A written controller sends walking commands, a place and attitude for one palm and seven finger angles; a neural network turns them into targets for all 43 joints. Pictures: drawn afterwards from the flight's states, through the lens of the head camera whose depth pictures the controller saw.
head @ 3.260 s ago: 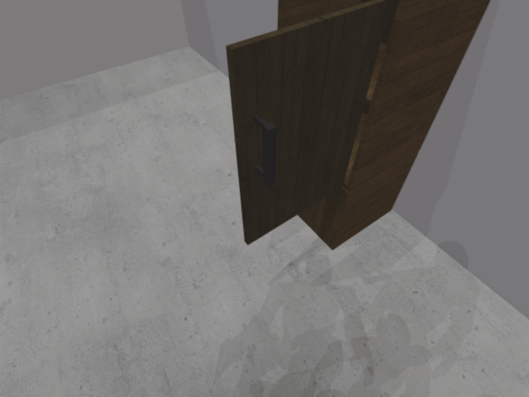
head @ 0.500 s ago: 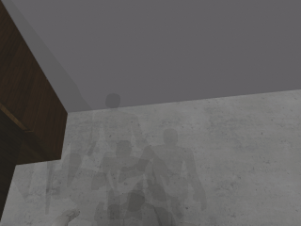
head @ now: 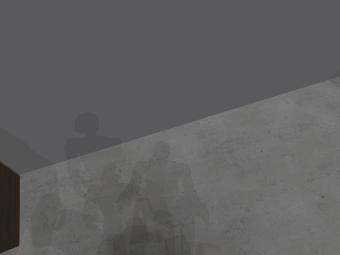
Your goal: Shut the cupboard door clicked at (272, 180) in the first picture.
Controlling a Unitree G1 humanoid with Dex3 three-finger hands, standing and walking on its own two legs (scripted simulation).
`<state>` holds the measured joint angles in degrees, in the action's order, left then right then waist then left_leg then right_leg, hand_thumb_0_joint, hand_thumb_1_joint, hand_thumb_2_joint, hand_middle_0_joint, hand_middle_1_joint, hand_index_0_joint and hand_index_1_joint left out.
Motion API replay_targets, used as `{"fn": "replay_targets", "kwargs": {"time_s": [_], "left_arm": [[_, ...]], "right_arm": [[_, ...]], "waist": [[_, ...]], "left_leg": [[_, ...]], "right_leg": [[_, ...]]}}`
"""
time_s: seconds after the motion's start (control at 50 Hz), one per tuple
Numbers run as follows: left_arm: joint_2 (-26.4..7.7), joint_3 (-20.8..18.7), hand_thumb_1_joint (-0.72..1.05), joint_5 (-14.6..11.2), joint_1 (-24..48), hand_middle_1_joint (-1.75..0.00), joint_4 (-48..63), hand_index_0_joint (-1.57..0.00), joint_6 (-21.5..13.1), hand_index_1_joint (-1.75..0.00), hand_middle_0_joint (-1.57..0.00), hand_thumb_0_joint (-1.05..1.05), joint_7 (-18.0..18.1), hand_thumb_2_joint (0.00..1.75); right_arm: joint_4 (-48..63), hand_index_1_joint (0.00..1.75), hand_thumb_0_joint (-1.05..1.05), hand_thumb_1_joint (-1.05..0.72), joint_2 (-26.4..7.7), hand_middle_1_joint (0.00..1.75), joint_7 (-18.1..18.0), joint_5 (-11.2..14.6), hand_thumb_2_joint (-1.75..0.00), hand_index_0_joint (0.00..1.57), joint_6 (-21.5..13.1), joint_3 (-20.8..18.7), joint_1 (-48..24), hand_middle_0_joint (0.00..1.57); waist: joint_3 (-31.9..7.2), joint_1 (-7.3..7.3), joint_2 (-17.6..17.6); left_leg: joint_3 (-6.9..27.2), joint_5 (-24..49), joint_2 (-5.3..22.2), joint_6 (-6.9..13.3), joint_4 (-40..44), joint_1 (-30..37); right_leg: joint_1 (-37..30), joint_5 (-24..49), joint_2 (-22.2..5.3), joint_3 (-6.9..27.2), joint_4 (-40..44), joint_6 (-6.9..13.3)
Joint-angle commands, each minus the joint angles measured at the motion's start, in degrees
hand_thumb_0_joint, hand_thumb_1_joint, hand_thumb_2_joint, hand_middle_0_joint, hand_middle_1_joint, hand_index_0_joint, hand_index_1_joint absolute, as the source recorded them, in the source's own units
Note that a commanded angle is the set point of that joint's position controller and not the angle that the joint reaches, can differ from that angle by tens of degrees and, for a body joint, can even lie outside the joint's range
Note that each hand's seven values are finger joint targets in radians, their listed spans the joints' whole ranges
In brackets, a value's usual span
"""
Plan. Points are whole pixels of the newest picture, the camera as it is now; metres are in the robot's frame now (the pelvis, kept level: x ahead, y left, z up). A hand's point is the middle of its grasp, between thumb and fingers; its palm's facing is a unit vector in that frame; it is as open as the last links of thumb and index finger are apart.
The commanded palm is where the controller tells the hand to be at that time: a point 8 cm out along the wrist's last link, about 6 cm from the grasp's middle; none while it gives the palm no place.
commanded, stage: walk to a spot facing it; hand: left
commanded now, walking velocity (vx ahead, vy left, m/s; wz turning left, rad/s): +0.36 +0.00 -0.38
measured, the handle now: out of the picture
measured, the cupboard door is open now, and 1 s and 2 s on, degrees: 91 91 91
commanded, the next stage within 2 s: turn to face it in 0.54 s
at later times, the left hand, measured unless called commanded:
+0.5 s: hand (129, 203) +0.27 +0.13 -0.18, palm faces -0.08 -0.98 -0.18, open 7.3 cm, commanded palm none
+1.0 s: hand (157, 125) +0.56 +0.08 -0.17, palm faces +0.01 -0.98 -0.20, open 7.3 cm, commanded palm none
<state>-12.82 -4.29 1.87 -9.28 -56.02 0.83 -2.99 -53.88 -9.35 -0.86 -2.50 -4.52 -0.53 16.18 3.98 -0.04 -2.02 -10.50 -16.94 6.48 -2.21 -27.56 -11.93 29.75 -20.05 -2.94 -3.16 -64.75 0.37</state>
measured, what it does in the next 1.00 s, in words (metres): walks ahead: right foot, then left foot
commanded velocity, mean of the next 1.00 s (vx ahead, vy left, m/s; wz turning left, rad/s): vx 0.20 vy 0.00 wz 0.11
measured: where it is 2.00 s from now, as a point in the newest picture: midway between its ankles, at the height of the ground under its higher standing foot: (196, 184)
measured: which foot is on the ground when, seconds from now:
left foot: down 0.00-0.16, up 0.18-0.54, down 0.56-0.86, up 0.88-1.00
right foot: up 0.00-0.14, down 0.16-0.56, up 0.58-0.84, down 0.86-1.00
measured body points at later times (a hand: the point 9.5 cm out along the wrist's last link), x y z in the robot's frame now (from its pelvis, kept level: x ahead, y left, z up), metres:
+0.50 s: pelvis +0.25 -0.05 +0.00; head +0.30 -0.05 +0.45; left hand +0.28 +0.18 -0.16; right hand +0.32 -0.30 -0.14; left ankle +0.37 +0.07 -0.72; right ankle +0.15 -0.13 -0.74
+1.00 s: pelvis +0.45 -0.10 +0.00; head +0.48 -0.10 +0.44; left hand +0.56 +0.13 -0.15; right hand +0.43 -0.34 -0.16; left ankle +0.42 +0.02 -0.69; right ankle +0.44 -0.22 -0.74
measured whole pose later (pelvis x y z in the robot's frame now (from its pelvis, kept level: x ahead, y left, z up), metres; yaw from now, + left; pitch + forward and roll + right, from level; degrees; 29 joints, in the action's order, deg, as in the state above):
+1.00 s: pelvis +0.45 -0.10 +0.00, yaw +1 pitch +0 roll +1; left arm -9.7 -2.5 1.8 -7.3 -56.1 -1.9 1.0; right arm -62.1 -10.3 0.0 -0.6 2.7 -2.8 17.7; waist 2.7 -2.2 -1.7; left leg -4.9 -31.0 2.7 -2.7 -54.4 -22.8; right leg 14.4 -18.0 -7.4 -10.4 -32.7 -0.8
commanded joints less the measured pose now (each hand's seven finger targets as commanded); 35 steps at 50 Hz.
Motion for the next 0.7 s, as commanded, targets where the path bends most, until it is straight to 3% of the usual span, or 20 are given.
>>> {"fn": "replay_targets", "kwargs": {"time_s": [0.0, 0.06, 0.1, 0.12, 0.14, 0.16, 0.18, 0.22, 0.26, 0.32, 0.42, 0.46, 0.48, 0.5, 0.52, 0.54, 0.56, 0.58, 0.62, 0.68], "left_arm": [[0.6, 0.6, 0.90, -0.2, 7.7, -0.30, 7.2, -0.20, -1.8, -0.30, -0.20, 0.00, -1.0, 0.90], [-0.5, 0.2, 0.90, 0.0, 6.5, -0.30, 6.4, -0.20, -2.1, -0.30, -0.20, 0.00, -0.8, 0.90], [-3.6, -1.0, 0.90, 0.1, -5.0, -0.30, 2.7, -0.20, -2.6, -0.30, -0.20, 0.00, -0.2, 0.90], [-9.1, -2.5, 0.90, 0.4, -14.6, -0.30, 0.1, -0.20, -3.2, -0.30, -0.20, 0.00, 0.8, 0.90], [-15.8, -4.2, 0.90, -0.4, -21.3, -0.30, -1.5, -0.20, -3.1, -0.30, -0.20, 0.00, 1.8, 0.90], [-16.2, -3.9, 0.90, -1.5, -18.0, -0.30, -1.0, -0.20, -2.7, -0.30, -0.20, 0.00, 2.4, 0.90], [-12.8, -3.1, 0.90, -1.2, -13.3, -0.30, 0.1, -0.20, -3.0, -0.30, -0.20, 0.00, 2.8, 0.90], [-7.0, -1.4, 0.90, -1.0, -5.7, -0.30, 1.9, -0.20, -3.5, -0.30, -0.20, 0.00, 3.4, 0.90], [-5.8, -0.9, 0.90, -0.6, -4.4, -0.30, 1.5, -0.20, -4.5, -0.30, -0.20, 0.00, 3.2, 0.90], [-6.1, -0.7, 0.90, -0.8, -6.1, -0.30, -0.7, -0.20, -5.4, -0.30, -0.20, 0.00, 2.8, 0.90], [-6.1, -0.5, 0.90, -0.9, -10.4, -0.30, -4.0, -0.20, -5.8, -0.30, -0.20, 0.00, 2.9, 0.90], [-6.6, -0.5, 0.90, -1.2, -10.1, -0.30, -4.5, -0.20, -5.7, -0.30, -0.20, 0.00, 3.0, 0.90], [-6.4, -0.4, 0.90, -1.3, -9.4, -0.30, -4.6, -0.20, -5.6, -0.30, -0.20, 0.00, 3.1, 0.90], [-5.3, -0.2, 0.90, -1.4, -9.0, -0.30, -4.0, -0.20, -5.4, -0.30, -0.20, 0.00, 3.1, 0.90], [-2.9, 0.2, 0.90, -1.5, -11.2, -0.30, -3.1, -0.20, -5.1, -0.30, -0.20, 0.00, 2.9, 0.90], [-1.9, 0.7, 0.90, -1.7, -10.4, -0.30, -1.3, -0.20, -5.5, -0.30, -0.20, 0.00, 2.6, 0.90], [-2.4, 0.6, 0.90, -1.1, -6.6, -0.30, -0.7, -0.20, -5.2, -0.30, -0.20, 0.00, 3.0, 0.90], [-1.8, 0.5, 0.90, -1.0, -3.8, -0.30, -0.2, -0.20, -4.9, -0.30, -0.20, 0.00, 2.7, 0.90], [-0.8, 0.4, 0.90, -0.5, -4.0, -0.30, -0.8, -0.20, -3.8, -0.30, -0.20, 0.00, 1.7, 0.90], [2.1, 1.3, 0.90, -0.6, -6.5, -0.30, -1.7, -0.20, -2.6, -0.30, -0.20, 0.00, 1.6, 0.90]], "right_arm": [[-1.2, 0.30, 0.00, -0.90, -10.9, 0.30, -0.3, 0.1, -0.90, 0.20, 0.0, -3.4, 8.2, 0.20], [-1.8, 0.30, 0.00, -0.90, -11.6, 0.30, 0.0, 0.2, -0.90, 0.20, 0.9, -3.7, 7.6, 0.20], [-1.8, 0.30, 0.00, -0.90, -11.6, 0.30, 0.2, 0.7, -0.90, 0.20, 1.3, -3.5, 5.2, 0.20], [-0.4, 0.30, 0.00, -0.90, -9.2, 0.30, 0.9, 1.6, -0.90, 0.20, 1.2, -2.8, 3.1, 0.20], [2.4, 0.30, 0.00, -0.90, -5.6, 0.30, 0.9, 2.4, -0.90, 0.20, 1.0, -2.4, 0.3, 0.20], [3.1, 0.30, 0.00, -0.90, -7.3, 0.30, 0.8, 2.0, -0.90, 0.20, 1.3, -2.9, -3.2, 0.20], [2.4, 0.30, 0.00, -0.90, -7.2, 0.30, 0.7, 1.8, -0.90, 0.20, 1.1, -3.2, -5.1, 0.20], [-0.2, 0.30, 0.00, -0.90, -6.8, 0.30, 0.6, 1.1, -0.90, 0.20, 1.8, -3.3, -2.6, 0.20], [-2.2, 0.30, 0.00, -0.90, -4.2, 0.30, 1.1, 0.8, -0.90, 0.20, 2.8, -2.9, 0.4, 0.20], [-2.0, 0.30, 0.00, -0.90, -3.0, 0.30, 1.9, 1.0, -0.90, 0.20, 2.9, -2.9, -0.8, 0.20], [0.8, 0.30, 0.00, -0.90, -3.8, 0.30, 2.4, 1.3, -0.90, 0.20, 1.6, -2.8, -9.2, 0.20], [0.1, 0.30, 0.00, -0.90, -4.7, 0.30, 2.1, 1.1, -0.90, 0.20, 1.2, -2.8, -7.7, 0.20], [-1.4, 0.30, 0.00, -0.90, -5.8, 0.30, 1.7, 1.0, -0.90, 0.20, 1.0, -3.1, -3.7, 0.20], [-3.8, 0.30, 0.00, -0.90, -8.4, 0.30, 1.1, 0.6, -0.90, 0.20, 0.6, -3.7, 3.5, 0.20], [-5.7, 0.30, 0.00, -0.90, -14.4, 0.30, 0.5, -0.3, -0.90, 0.20, 0.5, -5.2, 11.6, 0.20], [-6.4, 0.30, 0.00, -0.90, -17.3, 0.30, 0.0, -0.2, -0.90, 0.20, 1.1, -5.5, 16.9, 0.20], [-6.0, 0.30, 0.00, -0.90, -16.0, 0.30, -0.1, 0.2, -0.90, 0.20, 1.5, -5.2, 13.3, 0.20], [-4.5, 0.30, 0.00, -0.90, -13.7, 0.30, -0.2, 0.3, -0.90, 0.20, 1.3, -4.8, 8.7, 0.20], [-3.4, 0.30, 0.00, -0.90, -8.7, 0.30, -0.4, 0.4, -0.90, 0.20, 0.6, -3.3, 3.0, 0.20], [-3.9, 0.30, 0.00, -0.90, -8.4, 0.30, -0.5, 0.8, -0.90, 0.20, 0.4, -2.7, 1.1, 0.20]], "waist": [[-3.1, -3.23, 12.1], [-2.8, -1.82, 9.5], [-6.7, 4.41, 5.0], [-11.0, 9.16, -4.3], [-13.7, 11.17, -18.2], [-8.9, 10.01, -11.2], [-5.4, 7.41, -12.1], [-4.0, 2.03, -7.3], [-3.7, -0.55, -4.0], [-2.8, -0.62, -3.5], [-1.6, 1.36, -3.1], [-1.7, -0.46, -2.3], [-2.8, -2.71, -1.3], [-5.8, -5.90, 2.4], [-12.2, -7.92, 13.3], [-15.4, -8.80, 18.5], [-11.4, -7.74, 13.0], [-5.4, -5.90, 12.9], [0.8, -2.30, 9.7], [-3.1, 0.13, 8.9]], "left_leg": [[1.9, 18.9, 11.6, 6.1, 12.2, 8.3], [0.7, 19.3, 12.3, 5.8, 9.0, 6.0], [-2.9, 25.8, 9.0, 3.4, -6.0, 0.5], [-6.5, 17.0, 4.7, 1.1, -22.4, -13.7], [-2.3, -18.4, -3.2, -0.7, -40.8, -27.3], [6.3, -18.0, -0.1, 0.0, -47.3, -32.5], [8.7, -10.9, 1.8, -0.1, -49.4, -33.7], [10.1, -5.6, 4.9, -0.7, -40.7, -25.1], [7.5, -3.4, 3.5, -1.2, -32.4, -19.0], [5.7, 2.0, 1.6, -1.4, -22.9, -18.4], [4.7, 4.6, -0.3, -0.1, -9.9, -17.8], [2.7, 7.1, -2.5, 0.8, -5.0, -11.1], [2.0, 9.2, -3.7, 1.6, -1.9, -3.5], [5.1, 11.2, -1.7, 3.6, -0.1, 9.0], [22.9, 12.9, 11.8, 9.5, 0.2, 23.0], [36.5, 13.8, 23.0, 15.7, 8.5, 25.4], [35.9, 6.6, 22.8, 15.4, 11.1, 17.6], [33.6, 2.2, 21.5, 14.6, 13.0, 10.0], [22.8, 3.4, 16.9, 10.8, 15.7, 0.1], [10.9, 21.3, 10.2, 9.7, 12.9, -4.3]], "right_leg": [[1.0, 3.6, -1.1, -3.3, 19.5, 0.0], [-8.6, 6.1, 1.6, -6.3, 27.1, 1.2], [-26.2, 7.5, 4.2, -7.2, 32.6, 3.3], [-41.7, 0.8, -5.6, 6.5, 36.7, 7.6], [-47.2, 2.2, -21.6, 33.2, 47.4, 14.3], [-41.4, -2.0, -23.1, 35.6, 51.5, 16.6], [-36.0, 1.5, -20.1, 31.4, 51.1, 14.5], [-25.0, 9.6, -16.0, 18.6, 50.9, 11.9], [-19.3, 15.6, -12.8, 11.8, 51.4, 10.9], [-21.3, 16.4, -10.3, 9.4, 52.7, 10.7], [-29.1, 26.6, -11.0, 9.3, 49.4, 9.7], [-28.0, 31.8, -9.6, 7.1, 45.8, 8.2], [-25.2, 35.9, -8.1, 5.4, 40.6, 7.0], [-18.2, 34.7, -5.9, 3.7, 30.0, 5.2], [-4.4, 16.1, 0.6, 0.0, 14.0, 2.3], [1.9, -12.7, 5.5, -0.5, -3.6, 1.8], [5.0, -12.3, 2.6, 3.8, -10.9, 2.3], [8.4, -7.6, -0.2, 4.5, -13.6, 1.8], [5.8, -1.5, -3.4, 4.8, -8.1, 0.7], [-6.8, -0.1, -3.2, 0.4, 12.7, -1.1]]}}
